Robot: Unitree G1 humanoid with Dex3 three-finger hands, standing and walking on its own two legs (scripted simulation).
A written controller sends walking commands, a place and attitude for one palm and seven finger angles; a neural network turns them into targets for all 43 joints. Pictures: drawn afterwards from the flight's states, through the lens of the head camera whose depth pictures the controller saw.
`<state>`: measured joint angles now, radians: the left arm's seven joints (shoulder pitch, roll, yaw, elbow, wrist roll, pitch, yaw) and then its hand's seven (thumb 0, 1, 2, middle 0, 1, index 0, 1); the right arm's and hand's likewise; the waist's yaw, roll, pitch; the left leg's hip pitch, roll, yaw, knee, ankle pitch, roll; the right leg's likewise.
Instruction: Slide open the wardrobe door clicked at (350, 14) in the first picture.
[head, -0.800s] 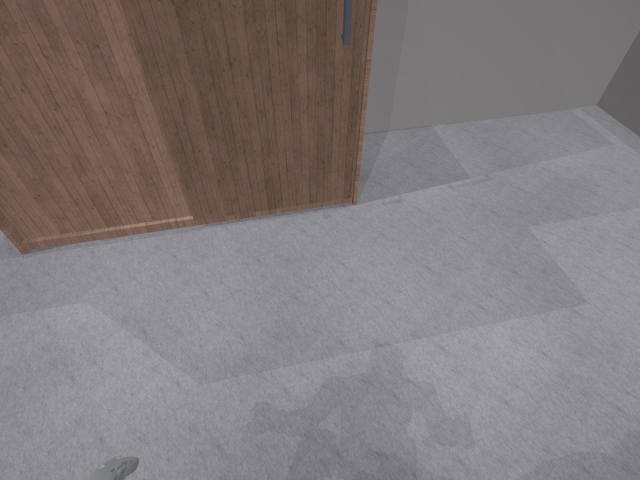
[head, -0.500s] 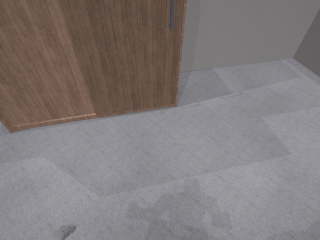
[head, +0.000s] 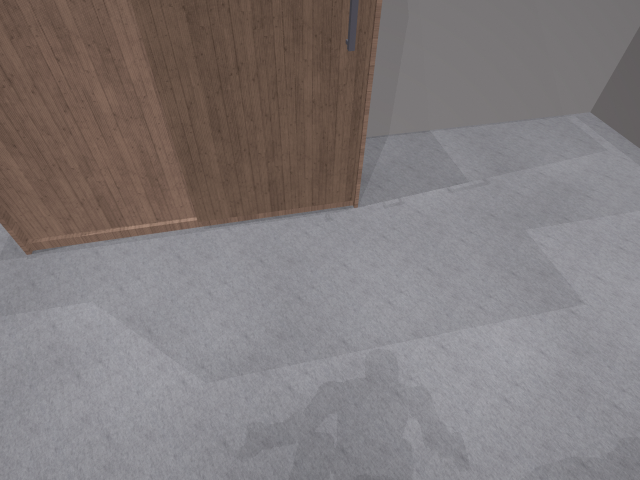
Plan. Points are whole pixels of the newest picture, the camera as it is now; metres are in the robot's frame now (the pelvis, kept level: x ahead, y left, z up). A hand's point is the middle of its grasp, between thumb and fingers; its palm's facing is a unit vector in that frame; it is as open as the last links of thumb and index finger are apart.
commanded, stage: stand and wait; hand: right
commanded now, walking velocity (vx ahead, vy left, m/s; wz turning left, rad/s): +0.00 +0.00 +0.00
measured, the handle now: out of the picture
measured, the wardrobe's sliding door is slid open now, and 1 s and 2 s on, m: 0.00 0.00 0.00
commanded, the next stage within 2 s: look at it before walking up in 0.02 s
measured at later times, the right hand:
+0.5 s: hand out of the picture +0.08 -0.24 -0.15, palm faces -0.03 +0.94 -0.33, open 7.4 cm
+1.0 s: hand out of the picture +0.04 -0.22 -0.18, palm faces +0.08 +0.97 -0.21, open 7.4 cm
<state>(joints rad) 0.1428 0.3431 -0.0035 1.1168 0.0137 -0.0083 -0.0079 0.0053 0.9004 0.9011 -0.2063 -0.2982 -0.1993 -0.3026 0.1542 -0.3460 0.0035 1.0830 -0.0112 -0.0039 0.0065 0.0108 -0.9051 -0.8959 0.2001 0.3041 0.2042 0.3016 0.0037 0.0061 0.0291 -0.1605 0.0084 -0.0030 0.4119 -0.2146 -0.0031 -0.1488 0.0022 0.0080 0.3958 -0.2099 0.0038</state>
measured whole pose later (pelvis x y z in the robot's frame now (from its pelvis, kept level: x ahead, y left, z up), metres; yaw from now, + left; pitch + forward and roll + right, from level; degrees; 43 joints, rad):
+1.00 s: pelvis +0.04 -0.01 -0.01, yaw -4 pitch -1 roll +1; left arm 0.29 0.24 0.00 1.11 0.02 0.00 -0.02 0.00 0.90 0.90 -0.20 -0.30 -0.20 -0.30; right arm 0.30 -0.25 -0.02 1.07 -0.02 -0.01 0.01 0.01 -0.91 -0.90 0.20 0.30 0.20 0.30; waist 0.00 0.02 -0.03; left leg -0.13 0.03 0.06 0.46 -0.32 0.00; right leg -0.25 -0.03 -0.05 0.60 -0.40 -0.02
